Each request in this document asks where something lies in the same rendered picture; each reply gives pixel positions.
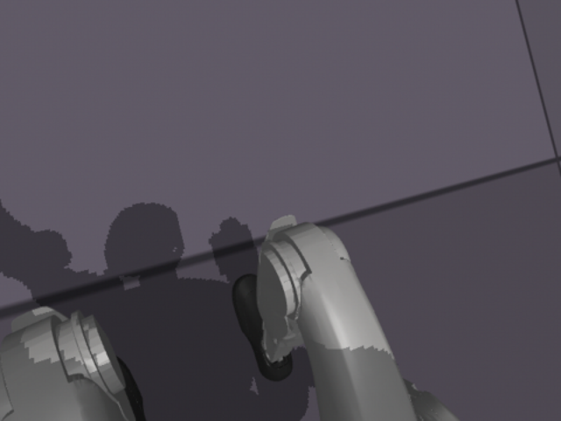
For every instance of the right robot hand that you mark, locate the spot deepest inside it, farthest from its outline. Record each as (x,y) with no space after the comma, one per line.
(427,407)

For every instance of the right robot foot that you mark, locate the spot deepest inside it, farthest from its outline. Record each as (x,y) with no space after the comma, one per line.
(244,298)

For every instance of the left robot foot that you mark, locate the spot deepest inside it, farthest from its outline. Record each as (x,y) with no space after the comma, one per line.
(132,392)

